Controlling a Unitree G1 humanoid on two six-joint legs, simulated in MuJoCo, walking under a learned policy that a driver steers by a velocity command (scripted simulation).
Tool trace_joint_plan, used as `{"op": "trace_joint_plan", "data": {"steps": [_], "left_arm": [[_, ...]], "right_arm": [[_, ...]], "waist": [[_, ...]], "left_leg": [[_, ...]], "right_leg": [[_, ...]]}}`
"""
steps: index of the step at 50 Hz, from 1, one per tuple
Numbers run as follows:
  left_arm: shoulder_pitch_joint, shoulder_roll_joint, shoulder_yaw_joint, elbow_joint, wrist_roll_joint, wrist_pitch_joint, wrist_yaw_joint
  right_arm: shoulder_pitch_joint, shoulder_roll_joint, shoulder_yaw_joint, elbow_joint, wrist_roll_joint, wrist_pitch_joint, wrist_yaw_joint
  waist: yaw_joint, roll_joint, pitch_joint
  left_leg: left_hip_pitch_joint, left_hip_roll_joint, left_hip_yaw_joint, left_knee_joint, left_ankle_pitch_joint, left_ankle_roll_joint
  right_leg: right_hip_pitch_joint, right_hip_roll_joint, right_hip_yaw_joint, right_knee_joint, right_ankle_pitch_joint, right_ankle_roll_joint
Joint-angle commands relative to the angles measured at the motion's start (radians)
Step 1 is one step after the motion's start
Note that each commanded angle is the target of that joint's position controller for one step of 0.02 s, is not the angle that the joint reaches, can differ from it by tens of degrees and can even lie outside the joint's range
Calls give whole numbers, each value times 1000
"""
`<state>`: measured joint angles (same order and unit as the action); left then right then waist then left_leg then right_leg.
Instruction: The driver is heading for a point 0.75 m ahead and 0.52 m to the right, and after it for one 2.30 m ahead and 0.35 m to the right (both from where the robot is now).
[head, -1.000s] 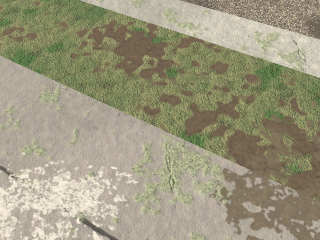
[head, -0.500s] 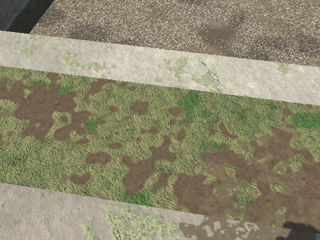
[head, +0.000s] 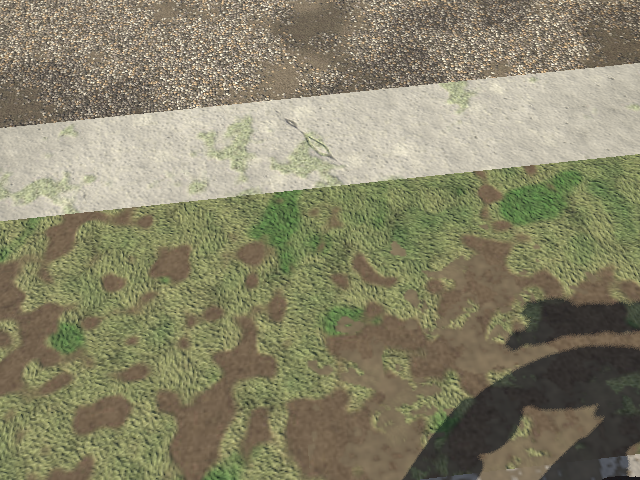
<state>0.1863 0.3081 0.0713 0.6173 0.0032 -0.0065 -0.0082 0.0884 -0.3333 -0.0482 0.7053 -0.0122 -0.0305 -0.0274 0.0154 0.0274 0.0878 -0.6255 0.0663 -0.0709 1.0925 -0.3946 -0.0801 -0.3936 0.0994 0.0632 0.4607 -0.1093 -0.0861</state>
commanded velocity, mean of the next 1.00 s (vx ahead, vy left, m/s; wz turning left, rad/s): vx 0.08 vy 0.00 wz -0.32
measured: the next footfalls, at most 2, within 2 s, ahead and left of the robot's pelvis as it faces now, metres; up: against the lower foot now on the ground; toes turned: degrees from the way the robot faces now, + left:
left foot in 0.22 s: +0.15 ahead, +0.16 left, +0.00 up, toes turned -7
right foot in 1.08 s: +0.13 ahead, -0.14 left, +0.00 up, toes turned -24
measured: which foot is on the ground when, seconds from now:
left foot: up 0.00-0.20, down 0.22-1.00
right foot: down 0.00-0.78, up 0.80-1.00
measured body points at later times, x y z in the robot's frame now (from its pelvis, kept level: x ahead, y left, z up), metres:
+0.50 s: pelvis +0.08 +0.04 +0.00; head +0.09 +0.04 +0.45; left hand +0.25 +0.28 -0.11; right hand +0.20 -0.23 -0.10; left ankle +0.11 +0.16 -0.74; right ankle +0.05 -0.10 -0.74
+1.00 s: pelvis +0.10 +0.00 +0.00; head +0.10 -0.02 +0.45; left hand +0.35 +0.21 -0.07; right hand +0.07 -0.30 -0.12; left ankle +0.11 +0.17 -0.74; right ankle +0.08 -0.12 -0.70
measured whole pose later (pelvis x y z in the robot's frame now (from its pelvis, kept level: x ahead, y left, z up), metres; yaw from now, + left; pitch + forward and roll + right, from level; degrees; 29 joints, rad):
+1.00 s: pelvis +0.10 +0.00 +0.00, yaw -19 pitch +1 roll +1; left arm 0.19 0.28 0.08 0.63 -0.02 0.03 -0.02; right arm 0.31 -0.32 -0.09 0.74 0.01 -0.02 -0.04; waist -0.04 0.03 -0.01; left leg -0.16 0.12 0.18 0.44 -0.28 -0.05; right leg -0.49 -0.06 -0.03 0.89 -0.40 0.00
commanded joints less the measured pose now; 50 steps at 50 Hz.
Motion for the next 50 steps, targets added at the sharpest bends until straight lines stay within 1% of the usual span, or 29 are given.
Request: {"op": "trace_joint_plan", "data": {"steps": [1,5,9,10,11,12,13,14,15,17,20,22,23,24,25,26,29,33,37,38,39,40,41,42,43,45,47,48,50], "left_arm": [[-37,167,50,-68,-7,-1,25],[-45,141,37,-58,0,21,36],[-29,114,19,-37,1,28,24],[-41,96,10,-35,-4,29,24],[-11,66,-1,-24,-3,27,25],[55,28,-13,-21,18,22,27],[97,44,-5,-21,8,16,27],[53,101,6,-21,15,13,31],[3,119,16,-23,6,17,33],[-13,91,14,-10,7,36,33],[20,13,-7,33,-1,39,21],[-4,50,-2,29,13,42,17],[-20,87,4,18,13,45,21],[-18,92,9,41,9,46,18],[-23,58,3,37,8,42,14],[-23,44,-2,47,14,38,14],[-41,106,14,38,-2,26,20],[-38,125,28,14,-12,32,31],[-27,123,36,-14,-15,42,39],[-19,107,34,-19,-18,44,40],[-33,82,30,-31,-22,46,40],[-61,50,22,-60,-27,41,35],[-120,70,25,-96,-18,30,26],[-133,85,34,-99,-20,22,19],[-93,80,36,-85,-25,22,15],[-62,59,29,-69,-26,28,5],[-53,37,21,-67,-20,29,-10],[-46,28,19,-62,-20,27,-19],[-11,37,23,-45,-25,21,-28]], "right_arm": [[113,-67,-19,-26,-6,13,-9],[56,-58,-14,-41,7,21,0],[40,-55,-15,-61,7,7,15],[65,-43,-14,-56,4,0,20],[76,-53,-16,-59,-8,-7,23],[75,-129,-28,-77,-29,-8,19],[40,-127,-25,-65,-46,-2,17],[34,-69,-12,-69,-34,-4,18],[39,-58,-9,-65,-25,-6,18],[22,-82,-15,-62,-2,-4,14],[9,-56,-8,-53,11,14,18],[69,-35,0,-40,4,7,28],[89,-36,2,-42,-7,-1,37],[101,-23,4,-44,-11,-5,43],[63,-39,2,-42,-13,-6,43],[46,-29,3,-45,-10,-5,42],[53,-52,-12,-57,-5,8,19],[65,-48,-27,-71,-2,22,-4],[80,-50,-44,-89,-1,28,-4],[115,-53,-49,-88,-5,28,-1],[166,-65,-54,-79,-6,28,0],[229,-115,-66,-57,3,26,-4],[258,-148,-73,-50,0,14,-11],[248,-136,-69,-55,-6,2,-23],[193,-128,-67,-62,2,-6,-30],[126,-134,-70,-69,17,-11,-31],[91,-148,-77,-71,18,-12,-21],[85,-154,-82,-69,23,-14,-13],[103,-157,-86,-53,32,-15,2]], "waist": [[-50,-101,-253],[-20,-140,-237],[-8,-167,-214],[-32,-166,-207],[-37,-142,-194],[13,28,-216],[62,219,-187],[23,209,-184],[0,179,-176],[-4,155,-167],[19,135,-166],[-10,102,-182],[-40,41,-175],[-59,-55,-171],[-31,-38,-150],[-31,-41,-141],[-44,-79,-119],[-39,-114,-122],[-38,-92,-137],[-51,-59,-166],[-76,18,-166],[-93,188,-151],[-116,233,-98],[-101,123,-67],[-57,81,-44],[-36,115,-40],[-22,135,-62],[-18,138,-74],[-9,112,-91]], "left_leg": [[96,-24,2,-92,80,-22],[155,-30,3,-247,161,-18],[245,-46,21,-426,129,21],[319,-49,34,-556,213,42],[403,-9,-1,-671,358,72],[484,165,-160,-696,574,134],[448,279,-303,-719,667,288],[413,300,-356,-748,595,345],[427,263,-323,-743,555,324],[443,218,-250,-724,546,278],[405,108,-105,-681,516,202],[378,73,-78,-667,361,145],[348,35,-47,-647,267,116],[376,-9,14,-646,202,88],[392,-15,28,-619,202,74],[396,-16,35,-609,225,75],[419,-22,73,-552,284,78],[413,-37,116,-494,266,70],[437,-18,110,-504,253,93],[475,9,90,-544,140,111],[535,81,10,-624,-39,156],[598,255,-224,-790,-230,258],[592,426,-430,-899,-294,354],[552,439,-450,-912,-304,362],[527,396,-357,-908,-278,320],[477,311,-149,-930,-174,238],[363,226,49,-925,-66,188],[332,203,113,-913,-33,180],[343,220,144,-867,-44,190]], "right_leg": [[110,-237,227,-92,416,-189],[88,-224,247,-85,165,-152],[121,-238,302,-5,175,-134],[109,-219,301,24,153,-108],[80,-179,292,53,71,-56],[31,-83,200,198,-146,13],[-33,-4,90,250,-384,66],[-14,-53,78,306,-420,102],[-14,-64,71,330,-396,113],[-7,-92,56,320,-377,138],[167,-79,-11,26,-138,135],[257,-117,40,-15,34,111],[266,-157,78,12,118,83],[204,-146,74,33,4,50],[168,-138,76,14,-46,42],[155,-142,81,1,-53,47],[98,-149,124,11,53,33],[66,-168,208,18,85,-3],[12,-149,236,59,58,-3],[-22,-120,202,98,-70,10],[-123,-71,128,191,-263,34],[-262,-14,9,368,-434,60],[-396,-96,-7,617,-493,84],[-436,-141,32,732,-460,81],[-427,-165,35,752,-408,84],[-339,-191,-5,654,-331,92],[-126,-185,-73,500,-287,91],[-35,-174,-97,419,-284,85],[57,-153,-138,301,-262,72]]}}
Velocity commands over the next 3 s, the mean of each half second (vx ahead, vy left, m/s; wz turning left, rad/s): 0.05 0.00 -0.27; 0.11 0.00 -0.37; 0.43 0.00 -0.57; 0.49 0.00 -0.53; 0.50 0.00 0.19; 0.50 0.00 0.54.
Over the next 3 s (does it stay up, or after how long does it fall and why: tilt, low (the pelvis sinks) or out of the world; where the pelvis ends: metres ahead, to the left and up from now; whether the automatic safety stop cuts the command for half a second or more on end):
stays up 0.90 -0.70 0.00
